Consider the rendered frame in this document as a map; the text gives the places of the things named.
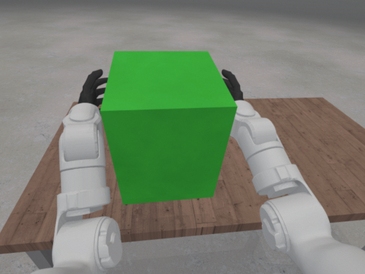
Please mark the table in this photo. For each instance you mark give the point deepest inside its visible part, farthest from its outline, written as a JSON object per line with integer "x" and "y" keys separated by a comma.
{"x": 327, "y": 146}

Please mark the robot left forearm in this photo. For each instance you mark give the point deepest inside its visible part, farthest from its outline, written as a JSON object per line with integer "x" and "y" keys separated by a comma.
{"x": 82, "y": 165}

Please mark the robot right forearm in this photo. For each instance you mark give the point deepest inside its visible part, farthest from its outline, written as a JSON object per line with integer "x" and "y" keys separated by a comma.
{"x": 273, "y": 173}

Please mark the left robot hand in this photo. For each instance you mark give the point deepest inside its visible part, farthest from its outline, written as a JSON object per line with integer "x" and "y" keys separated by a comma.
{"x": 90, "y": 92}

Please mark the right robot upper arm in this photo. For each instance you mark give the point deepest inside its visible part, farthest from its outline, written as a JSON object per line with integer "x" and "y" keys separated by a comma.
{"x": 296, "y": 225}

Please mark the left robot upper arm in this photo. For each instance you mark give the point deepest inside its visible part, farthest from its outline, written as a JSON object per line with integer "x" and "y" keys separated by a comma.
{"x": 87, "y": 246}

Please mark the carton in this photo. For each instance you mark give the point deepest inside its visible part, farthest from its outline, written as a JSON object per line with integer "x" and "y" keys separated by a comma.
{"x": 167, "y": 117}

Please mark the right robot hand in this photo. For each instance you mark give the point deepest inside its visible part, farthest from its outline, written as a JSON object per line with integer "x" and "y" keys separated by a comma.
{"x": 232, "y": 85}

